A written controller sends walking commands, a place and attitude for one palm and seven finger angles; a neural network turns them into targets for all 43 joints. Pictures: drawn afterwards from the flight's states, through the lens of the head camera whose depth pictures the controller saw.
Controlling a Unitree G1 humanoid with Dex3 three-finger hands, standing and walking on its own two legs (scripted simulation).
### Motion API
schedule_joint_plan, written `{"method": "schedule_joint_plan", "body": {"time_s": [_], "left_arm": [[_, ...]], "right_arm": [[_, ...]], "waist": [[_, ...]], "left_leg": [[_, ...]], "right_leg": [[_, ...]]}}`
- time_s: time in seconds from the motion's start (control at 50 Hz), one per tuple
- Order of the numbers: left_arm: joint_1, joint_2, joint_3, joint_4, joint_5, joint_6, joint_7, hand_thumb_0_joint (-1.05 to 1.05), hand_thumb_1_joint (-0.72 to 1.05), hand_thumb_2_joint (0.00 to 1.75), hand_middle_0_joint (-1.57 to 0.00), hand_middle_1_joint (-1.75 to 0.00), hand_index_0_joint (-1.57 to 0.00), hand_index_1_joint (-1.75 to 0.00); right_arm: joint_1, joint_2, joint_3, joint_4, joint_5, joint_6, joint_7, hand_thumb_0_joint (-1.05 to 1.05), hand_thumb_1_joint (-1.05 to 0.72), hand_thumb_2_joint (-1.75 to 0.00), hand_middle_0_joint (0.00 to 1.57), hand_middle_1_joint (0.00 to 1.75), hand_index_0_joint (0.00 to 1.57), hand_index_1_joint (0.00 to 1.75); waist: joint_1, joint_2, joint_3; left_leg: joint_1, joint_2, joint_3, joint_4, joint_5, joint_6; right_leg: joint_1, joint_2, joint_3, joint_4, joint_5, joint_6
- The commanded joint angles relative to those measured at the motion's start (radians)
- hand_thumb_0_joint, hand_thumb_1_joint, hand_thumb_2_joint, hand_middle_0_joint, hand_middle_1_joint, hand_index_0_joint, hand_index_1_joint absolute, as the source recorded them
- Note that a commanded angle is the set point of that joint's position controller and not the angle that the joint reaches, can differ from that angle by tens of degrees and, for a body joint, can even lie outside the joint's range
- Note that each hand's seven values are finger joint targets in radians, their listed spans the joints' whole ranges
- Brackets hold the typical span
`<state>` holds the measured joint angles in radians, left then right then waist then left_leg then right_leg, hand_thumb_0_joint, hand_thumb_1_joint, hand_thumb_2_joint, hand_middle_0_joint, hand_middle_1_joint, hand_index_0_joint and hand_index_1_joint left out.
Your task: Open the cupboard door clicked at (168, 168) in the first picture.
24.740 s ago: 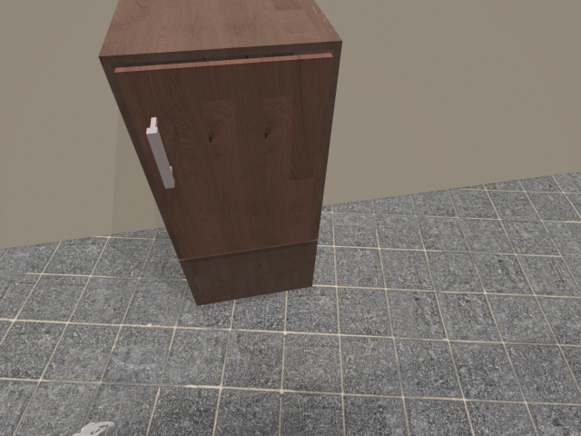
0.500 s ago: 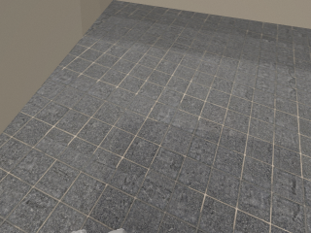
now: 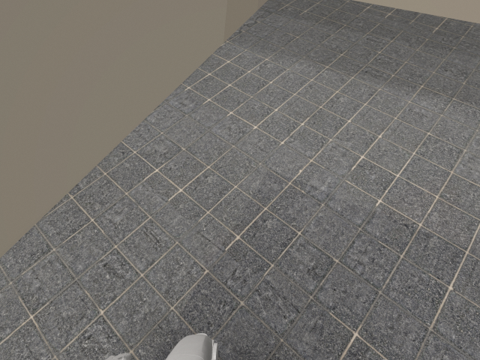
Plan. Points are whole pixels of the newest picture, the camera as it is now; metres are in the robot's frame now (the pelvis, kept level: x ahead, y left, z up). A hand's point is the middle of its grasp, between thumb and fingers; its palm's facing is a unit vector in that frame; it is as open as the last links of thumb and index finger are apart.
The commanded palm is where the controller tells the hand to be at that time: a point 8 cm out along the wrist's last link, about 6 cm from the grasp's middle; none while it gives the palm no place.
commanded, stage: turn to face it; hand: left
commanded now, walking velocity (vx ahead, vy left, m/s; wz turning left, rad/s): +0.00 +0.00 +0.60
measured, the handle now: out of the picture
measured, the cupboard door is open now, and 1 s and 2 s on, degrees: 45 45 45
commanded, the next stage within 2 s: none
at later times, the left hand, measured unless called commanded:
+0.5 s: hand out of the picture +0.07 +0.23 -0.16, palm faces +0.30 -0.92 -0.27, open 7.4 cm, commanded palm none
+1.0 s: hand out of the picture -0.05 +0.19 -0.19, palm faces +0.61 -0.76 -0.24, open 7.4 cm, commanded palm none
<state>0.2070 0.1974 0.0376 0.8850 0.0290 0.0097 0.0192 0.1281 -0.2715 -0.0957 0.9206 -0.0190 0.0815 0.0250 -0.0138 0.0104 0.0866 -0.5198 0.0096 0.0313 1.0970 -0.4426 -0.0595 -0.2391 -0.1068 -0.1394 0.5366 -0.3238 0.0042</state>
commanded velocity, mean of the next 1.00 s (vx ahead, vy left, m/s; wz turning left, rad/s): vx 0.00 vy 0.00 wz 0.60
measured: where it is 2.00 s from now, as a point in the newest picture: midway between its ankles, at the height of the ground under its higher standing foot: outside the picture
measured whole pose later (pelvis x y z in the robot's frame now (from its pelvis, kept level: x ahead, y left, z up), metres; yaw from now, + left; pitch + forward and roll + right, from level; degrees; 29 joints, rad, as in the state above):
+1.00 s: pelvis +0.03 -0.01 -0.01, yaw +37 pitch +1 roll +0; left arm 0.20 0.26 0.07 0.92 0.02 0.07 0.01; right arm 0.11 -0.23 -0.06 0.88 -0.03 0.03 0.02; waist 0.00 -0.05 0.10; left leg -0.36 0.00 0.05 0.64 -0.31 0.04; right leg -0.44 -0.12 -0.08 1.06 -0.53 0.08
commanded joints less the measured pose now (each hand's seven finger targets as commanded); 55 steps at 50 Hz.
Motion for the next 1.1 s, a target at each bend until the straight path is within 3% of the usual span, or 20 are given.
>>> {"method": "schedule_joint_plan", "body": {"time_s": [0.0, 0.06, 0.12, 0.14, 0.16, 0.18, 0.3, 0.48, 0.5, 0.52, 0.54, 0.64, 0.74, 0.82, 0.84, 0.88, 0.9, 0.94, 1.0, 1.08], "left_arm": [[0.093, 0.209, 0.055, -0.045, -0.003, -0.027, 0.014, 0.00, 0.90, 0.90, -0.20, -0.30, -0.20, -0.30], [0.107, 0.234, 0.065, -0.032, 0.000, -0.024, 0.012, 0.00, 0.90, 0.90, -0.20, -0.30, -0.20, -0.30], [0.063, 0.242, 0.071, -0.042, -0.012, -0.023, 0.003, 0.00, 0.90, 0.90, -0.20, -0.30, -0.20, -0.30], [0.048, 0.207, 0.065, -0.062, -0.017, -0.021, -0.002, 0.00, 0.90, 0.90, -0.20, -0.30, -0.20, -0.30], [0.008, 0.135, 0.042, -0.114, -0.023, -0.015, -0.007, 0.00, 0.90, 0.90, -0.20, -0.30, -0.20, -0.30], [-0.051, 0.168, 0.044, -0.135, -0.009, 0.005, 0.005, 0.00, 0.90, 0.90, -0.20, -0.30, -0.20, -0.30], [-0.016, 0.131, 0.051, -0.062, -0.012, 0.022, -0.009, 0.00, 0.90, 0.90, -0.20, -0.30, -0.20, -0.30], [0.027, 0.131, 0.051, -0.081, -0.017, 0.004, -0.006, 0.00, 0.90, 0.90, -0.20, -0.30, -0.20, -0.30], [0.064, 0.162, 0.061, -0.075, -0.014, -0.007, 0.000, 0.00, 0.90, 0.90, -0.20, -0.30, -0.20, -0.30], [0.105, 0.253, 0.080, -0.073, 0.002, -0.019, 0.010, 0.00, 0.90, 0.90, -0.20, -0.30, -0.20, -0.30], [0.090, 0.298, 0.078, -0.085, 0.004, -0.017, 0.012, 0.00, 0.90, 0.90, -0.20, -0.30, -0.20, -0.30], [-0.038, 0.171, 0.045, -0.104, -0.004, -0.019, 0.018, 0.00, 0.90, 0.90, -0.20, -0.30, -0.20, -0.30], [0.058, 0.216, 0.060, -0.061, 0.001, -0.021, 0.015, 0.00, 0.90, 0.90, -0.20, -0.30, -0.20, -0.30], [0.050, 0.239, 0.074, -0.056, -0.006, -0.015, 0.007, 0.00, 0.90, 0.90, -0.20, -0.30, -0.20, -0.30], [0.033, 0.228, 0.074, -0.060, -0.010, -0.012, 0.004, 0.00, 0.90, 0.90, -0.20, -0.30, -0.20, -0.30], [-0.032, 0.120, 0.043, -0.139, -0.020, 0.001, -0.005, 0.00, 0.90, 0.90, -0.20, -0.30, -0.20, -0.30], [-0.084, 0.155, 0.046, -0.149, -0.006, 0.015, 0.004, 0.00, 0.90, 0.90, -0.20, -0.30, -0.20, -0.30], [-0.102, 0.140, 0.050, -0.117, -0.011, 0.016, 0.001, 0.00, 0.90, 0.90, -0.20, -0.30, -0.20, -0.30], [-0.036, 0.134, 0.055, -0.071, -0.009, 0.024, -0.012, 0.00, 0.90, 0.90, -0.20, -0.30, -0.20, -0.30], [-0.054, 0.125, 0.050, -0.081, -0.011, 0.023, -0.012, 0.00, 0.90, 0.90, -0.20, -0.30, -0.20, -0.30]], "right_arm": [[-0.090, -0.014, 0.023, -0.105, 0.010, -0.036, 0.009, 0.00, -0.90, -0.90, 0.20, 0.30, 0.20, 0.30], [-0.101, -0.016, 0.028, -0.116, 0.012, -0.043, 0.009, 0.00, -0.90, -0.90, 0.20, 0.30, 0.20, 0.30], [0.025, -0.068, 0.015, -0.088, 0.004, -0.053, 0.004, 0.00, -0.90, -0.90, 0.20, 0.30, 0.20, 0.30], [0.100, -0.152, -0.009, -0.077, -0.005, -0.060, 0.002, 0.00, -0.90, -0.90, 0.20, 0.30, 0.20, 0.30], [0.182, -0.268, -0.038, -0.068, -0.005, -0.061, -0.007, 0.00, -0.90, -0.90, 0.20, 0.30, 0.20, 0.30], [0.222, -0.263, -0.033, -0.043, 0.002, -0.054, -0.014, 0.00, -0.90, -0.90, 0.20, 0.30, 0.20, 0.30], [0.023, -0.166, -0.007, -0.090, -0.004, -0.069, -0.037, 0.00, -0.90, -0.90, 0.20, 0.30, 0.20, 0.30], [-0.012, -0.167, -0.026, -0.106, -0.004, -0.050, -0.028, 0.00, -0.90, -0.90, 0.20, 0.30, 0.20, 0.30], [-0.017, -0.140, -0.024, -0.112, 0.003, -0.051, -0.026, 0.00, -0.90, -0.90, 0.20, 0.30, 0.20, 0.30], [-0.001, -0.071, -0.016, -0.129, 0.013, -0.052, -0.020, 0.00, -0.90, -0.90, 0.20, 0.30, 0.20, 0.30], [-0.014, -0.069, -0.017, -0.147, 0.009, -0.052, -0.015, 0.00, -0.90, -0.90, 0.20, 0.30, 0.20, 0.30], [0.000, -0.043, -0.003, -0.088, 0.007, -0.026, 0.003, 0.00, -0.90, -0.90, 0.20, 0.30, 0.20, 0.30], [-0.069, -0.010, 0.017, -0.095, 0.011, -0.035, 0.010, 0.00, -0.90, -0.90, 0.20, 0.30, 0.20, 0.30], [-0.013, -0.036, 0.015, -0.091, 0.010, -0.046, 0.006, 0.00, -0.90, -0.90, 0.20, 0.30, 0.20, 0.30], [0.039, -0.061, 0.007, -0.083, 0.006, -0.050, 0.007, 0.00, -0.90, -0.90, 0.20, 0.30, 0.20, 0.30], [0.199, -0.264, -0.044, -0.061, -0.007, -0.057, -0.008, 0.00, -0.90, -0.90, 0.20, 0.30, 0.20, 0.30], [0.230, -0.250, -0.038, -0.040, -0.006, -0.055, -0.016, 0.00, -0.90, -0.90, 0.20, 0.30, 0.20, 0.30], [0.117, -0.207, -0.026, -0.073, -0.007, -0.061, -0.036, 0.00, -0.90, -0.90, 0.20, 0.30, 0.20, 0.30], [0.026, -0.161, -0.008, -0.094, -0.007, -0.067, -0.037, 0.00, -0.90, -0.90, 0.20, 0.30, 0.20, 0.30], [0.044, -0.170, -0.015, -0.088, -0.009, -0.063, -0.033, 0.00, -0.90, -0.90, 0.20, 0.30, 0.20, 0.30]], "waist": [[0.058, -0.211, -0.144], [0.067, -0.246, -0.144], [-0.014, -0.173, -0.198], [-0.056, 0.030, -0.257], [-0.103, 0.325, -0.274], [-0.108, 0.160, -0.267], [0.005, 0.120, -0.140], [0.037, 0.152, -0.143], [0.061, 0.077, -0.156], [0.077, -0.207, -0.183], [0.082, -0.304, -0.163], [0.005, -0.230, -0.105], [0.058, -0.218, -0.126], [0.026, -0.206, -0.149], [-0.010, -0.142, -0.165], [-0.102, 0.326, -0.216], [-0.109, 0.178, -0.224], [-0.060, 0.201, -0.153], [0.000, 0.138, -0.119], [-0.010, 0.102, -0.125]], "left_leg": [[-0.011, 0.006, 0.068, -0.229, -0.001, -0.010], [0.058, -0.004, 0.096, -0.376, 0.007, 0.010], [0.330, -0.015, 0.104, -0.626, 0.238, 0.043], [0.549, 0.143, -0.081, -0.666, 0.517, 0.107], [0.654, 0.435, -0.452, -0.680, 0.988, 0.291], [0.606, 0.451, -0.410, -0.665, 0.915, 0.334], [0.365, 0.232, -0.226, -0.729, 0.622, 0.220], [0.174, 0.159, -0.322, -0.656, 0.433, 0.179], [0.095, 0.110, -0.299, -0.584, 0.352, 0.137], [-0.084, -0.026, -0.154, -0.359, 0.071, 0.056], [-0.089, -0.076, -0.061, -0.096, -0.195, 0.020], [-0.053, 0.021, -0.029, 0.063, -0.011, -0.008], [0.034, 0.002, 0.061, -0.263, -0.024, -0.007], [0.207, -0.018, 0.095, -0.508, 0.112, 0.020], [0.331, -0.002, 0.067, -0.628, 0.221, 0.034], [0.567, 0.428, -0.490, -0.724, 0.843, 0.288], [0.531, 0.429, -0.458, -0.718, 0.678, 0.319], [0.393, 0.328, -0.389, -0.745, 0.503, 0.270], [0.323, 0.227, -0.273, -0.766, 0.443, 0.215], [0.305, 0.214, -0.305, -0.773, 0.364, 0.221]], "right_leg": [[0.272, -0.225, 0.067, -0.081, 0.798, -0.103], [0.276, -0.250, 0.051, -0.041, 0.828, -0.103], [0.141, -0.228, -0.027, 0.144, 0.727, -0.031], [-0.075, -0.161, -0.062, 0.336, 0.419, 0.028], [-0.356, -0.021, -0.033, 0.569, -0.344, 0.093], [-0.382, -0.019, 0.102, 0.638, -0.355, 0.076], [-0.302, 0.012, 0.135, 0.553, -0.094, 0.085], [0.044, 0.103, 0.086, 0.037, 0.031, 0.057], [0.163, 0.053, 0.129, -0.109, 0.096, 0.045], [0.298, -0.201, 0.396, -0.246, 0.132, -0.032], [0.190, -0.406, 0.515, -0.272, 0.254, -0.148], [0.115, -0.210, 0.144, -0.159, 0.538, -0.118], [0.231, -0.234, 0.079, -0.093, 0.698, -0.111], [0.162, -0.240, 0.025, 0.008, 0.627, -0.068], [0.078, -0.226, -0.005, 0.108, 0.539, -0.029], [-0.368, -0.013, -0.019, 0.522, -0.378, 0.094], [-0.379, -0.016, 0.099, 0.613, -0.348, 0.071], [-0.390, -0.021, 0.148, 0.652, -0.210, 0.074], [-0.321, 0.003, 0.141, 0.585, -0.088, 0.078], [-0.250, 0.039, 0.128, 0.420, -0.094, 0.073]]}}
